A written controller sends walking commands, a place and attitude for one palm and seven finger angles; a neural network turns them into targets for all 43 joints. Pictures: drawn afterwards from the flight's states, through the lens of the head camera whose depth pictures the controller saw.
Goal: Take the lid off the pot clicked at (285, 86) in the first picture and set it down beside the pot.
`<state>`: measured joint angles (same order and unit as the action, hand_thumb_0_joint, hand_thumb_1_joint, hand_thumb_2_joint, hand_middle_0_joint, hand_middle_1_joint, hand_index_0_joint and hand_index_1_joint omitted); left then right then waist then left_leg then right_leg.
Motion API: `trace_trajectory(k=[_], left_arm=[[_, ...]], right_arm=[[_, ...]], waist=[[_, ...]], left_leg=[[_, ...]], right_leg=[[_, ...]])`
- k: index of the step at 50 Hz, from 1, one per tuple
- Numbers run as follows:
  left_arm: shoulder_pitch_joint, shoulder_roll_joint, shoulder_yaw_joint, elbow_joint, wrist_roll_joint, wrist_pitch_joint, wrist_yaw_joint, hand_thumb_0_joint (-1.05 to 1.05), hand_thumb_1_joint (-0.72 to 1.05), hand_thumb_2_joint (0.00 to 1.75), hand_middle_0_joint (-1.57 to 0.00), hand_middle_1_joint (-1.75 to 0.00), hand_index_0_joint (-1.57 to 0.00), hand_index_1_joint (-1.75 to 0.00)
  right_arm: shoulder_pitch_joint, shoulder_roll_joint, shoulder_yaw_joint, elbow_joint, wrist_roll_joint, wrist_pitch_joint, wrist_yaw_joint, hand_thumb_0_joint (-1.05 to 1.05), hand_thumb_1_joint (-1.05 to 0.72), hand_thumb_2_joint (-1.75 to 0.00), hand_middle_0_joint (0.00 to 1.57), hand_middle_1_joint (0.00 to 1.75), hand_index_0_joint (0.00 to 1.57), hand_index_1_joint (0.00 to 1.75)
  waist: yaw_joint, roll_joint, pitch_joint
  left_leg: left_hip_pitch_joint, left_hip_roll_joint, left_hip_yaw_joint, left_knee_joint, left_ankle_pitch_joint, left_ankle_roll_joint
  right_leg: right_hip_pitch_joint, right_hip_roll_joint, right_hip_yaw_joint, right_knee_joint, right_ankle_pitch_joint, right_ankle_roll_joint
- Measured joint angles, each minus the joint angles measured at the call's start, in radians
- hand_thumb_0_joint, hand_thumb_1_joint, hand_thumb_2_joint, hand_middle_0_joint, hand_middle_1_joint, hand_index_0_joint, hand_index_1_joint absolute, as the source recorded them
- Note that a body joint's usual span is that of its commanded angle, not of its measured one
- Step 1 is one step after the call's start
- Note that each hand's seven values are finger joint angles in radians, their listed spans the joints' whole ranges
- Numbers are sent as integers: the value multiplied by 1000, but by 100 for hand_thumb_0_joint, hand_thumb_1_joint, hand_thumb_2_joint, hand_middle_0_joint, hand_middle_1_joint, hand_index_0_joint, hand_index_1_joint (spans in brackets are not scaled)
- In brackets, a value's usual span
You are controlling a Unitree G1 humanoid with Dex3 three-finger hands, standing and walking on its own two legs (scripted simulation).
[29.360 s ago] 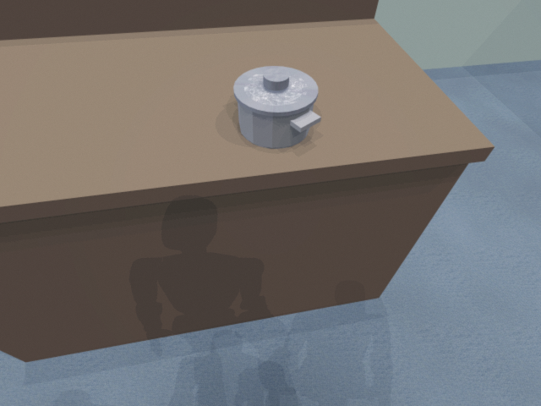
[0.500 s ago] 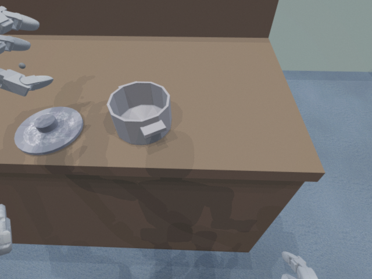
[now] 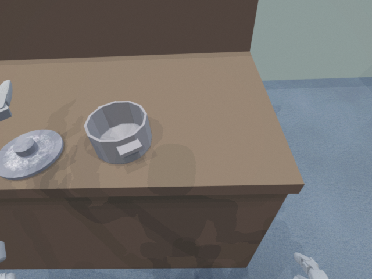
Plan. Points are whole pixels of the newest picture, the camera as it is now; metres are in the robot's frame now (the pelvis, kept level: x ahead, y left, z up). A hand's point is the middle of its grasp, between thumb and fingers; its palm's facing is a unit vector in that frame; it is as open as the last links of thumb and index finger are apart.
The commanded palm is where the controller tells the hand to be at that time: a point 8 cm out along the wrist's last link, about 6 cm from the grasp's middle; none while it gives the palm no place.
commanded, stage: draw the hand back to the body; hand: left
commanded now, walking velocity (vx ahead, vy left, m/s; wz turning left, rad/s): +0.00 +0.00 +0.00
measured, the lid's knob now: (25, 147) +0.38 +0.44 +0.07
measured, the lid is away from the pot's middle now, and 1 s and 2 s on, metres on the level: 0.24 0.24 0.24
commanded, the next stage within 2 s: step back with the hand held close in 1.14 s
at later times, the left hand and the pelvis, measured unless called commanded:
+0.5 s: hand out of the picture +0.23 +0.29 +0.27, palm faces +0.57 -0.79 -0.22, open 7.5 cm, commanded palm +0.17 +0.32 +0.27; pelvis -0.01 +0.00 +0.00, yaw +1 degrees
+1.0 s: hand out of the picture +0.15 +0.26 +0.26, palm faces +0.47 -0.83 -0.30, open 7.4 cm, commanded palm +0.09 +0.31 +0.26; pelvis -0.03 +0.02 +0.00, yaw +1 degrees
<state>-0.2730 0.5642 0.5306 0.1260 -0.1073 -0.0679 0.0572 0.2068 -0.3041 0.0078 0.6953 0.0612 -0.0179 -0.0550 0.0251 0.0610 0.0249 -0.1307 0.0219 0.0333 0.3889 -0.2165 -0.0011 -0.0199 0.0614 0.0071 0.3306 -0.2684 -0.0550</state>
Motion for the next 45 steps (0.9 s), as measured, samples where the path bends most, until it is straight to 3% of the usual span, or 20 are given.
trace_trajectory(k=[21,45], left_arm=[[218,-116,-26,-299,-36,-48,17,1,82,90,-22,-33,-22,-34],[531,-182,-95,-629,-41,-89,0,2,89,90,-21,-30,-21,-31]], right_arm=[[-70,64,16,-14,-22,-41,-6,1,-90,-89,21,30,21,30],[-61,85,16,-12,-49,-67,-4,1,-90,-89,21,30,21,30]], waist=[[34,6,8],[34,4,7]], left_leg=[[29,-3,-9,-14,20,-2],[37,-18,-3,-5,35,23]], right_leg=[[31,-2,-10,-12,16,-1],[47,-19,-6,-20,41,25]])
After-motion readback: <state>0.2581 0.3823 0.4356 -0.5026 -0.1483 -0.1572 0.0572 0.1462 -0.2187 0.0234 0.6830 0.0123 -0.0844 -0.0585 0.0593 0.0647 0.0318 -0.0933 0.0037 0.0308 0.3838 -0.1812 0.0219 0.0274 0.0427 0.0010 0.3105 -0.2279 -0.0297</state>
